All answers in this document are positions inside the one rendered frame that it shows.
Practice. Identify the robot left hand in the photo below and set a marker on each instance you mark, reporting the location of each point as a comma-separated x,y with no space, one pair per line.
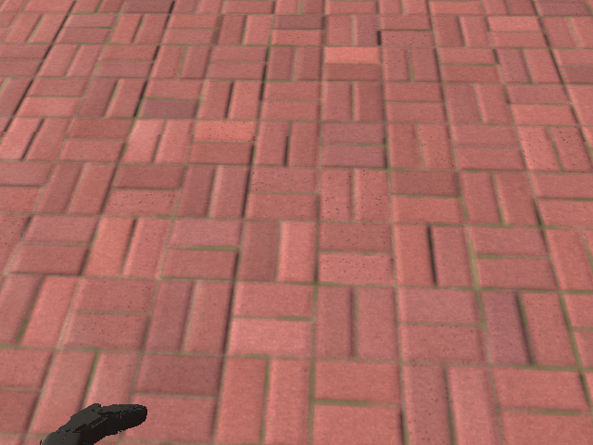
95,422

